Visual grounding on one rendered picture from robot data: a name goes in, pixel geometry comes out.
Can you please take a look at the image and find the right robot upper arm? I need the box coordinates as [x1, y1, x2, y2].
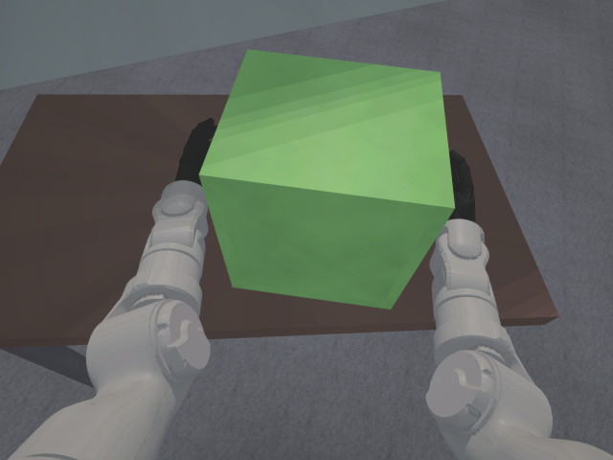
[425, 350, 613, 460]

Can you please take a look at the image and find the right robot hand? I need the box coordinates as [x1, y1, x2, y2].
[448, 149, 475, 222]

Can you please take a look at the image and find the left robot upper arm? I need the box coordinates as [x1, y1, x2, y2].
[7, 299, 211, 460]

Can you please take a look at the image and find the left robot hand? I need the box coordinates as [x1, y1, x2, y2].
[175, 118, 217, 187]

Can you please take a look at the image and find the table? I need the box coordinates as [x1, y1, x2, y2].
[0, 94, 559, 388]

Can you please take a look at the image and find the robot left forearm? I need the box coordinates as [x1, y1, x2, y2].
[86, 180, 208, 386]

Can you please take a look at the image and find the robot right forearm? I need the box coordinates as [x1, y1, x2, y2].
[429, 218, 535, 385]

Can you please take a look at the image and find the carton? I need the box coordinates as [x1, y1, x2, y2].
[199, 49, 455, 310]

